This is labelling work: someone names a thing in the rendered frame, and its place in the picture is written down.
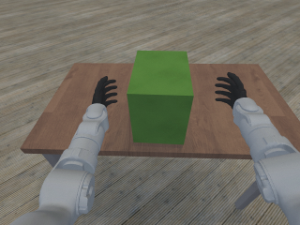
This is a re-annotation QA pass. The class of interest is right robot forearm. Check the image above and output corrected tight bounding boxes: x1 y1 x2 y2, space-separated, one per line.
232 97 300 163

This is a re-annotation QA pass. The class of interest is carton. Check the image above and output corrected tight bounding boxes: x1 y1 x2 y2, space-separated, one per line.
127 51 194 145

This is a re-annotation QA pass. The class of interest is right robot upper arm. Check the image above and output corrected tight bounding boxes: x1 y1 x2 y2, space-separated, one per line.
253 152 300 225

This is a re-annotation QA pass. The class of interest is left robot hand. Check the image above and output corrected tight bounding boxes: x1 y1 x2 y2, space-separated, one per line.
92 76 118 108

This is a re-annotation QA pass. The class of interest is left robot upper arm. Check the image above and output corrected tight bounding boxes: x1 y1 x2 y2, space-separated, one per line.
9 168 95 225

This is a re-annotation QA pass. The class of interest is right robot hand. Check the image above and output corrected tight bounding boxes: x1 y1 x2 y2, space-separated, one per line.
215 72 247 109

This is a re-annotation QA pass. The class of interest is table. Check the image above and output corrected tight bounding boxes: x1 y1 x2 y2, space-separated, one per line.
20 63 300 210

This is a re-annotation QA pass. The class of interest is left robot forearm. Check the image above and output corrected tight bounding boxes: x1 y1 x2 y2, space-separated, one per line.
38 103 110 205

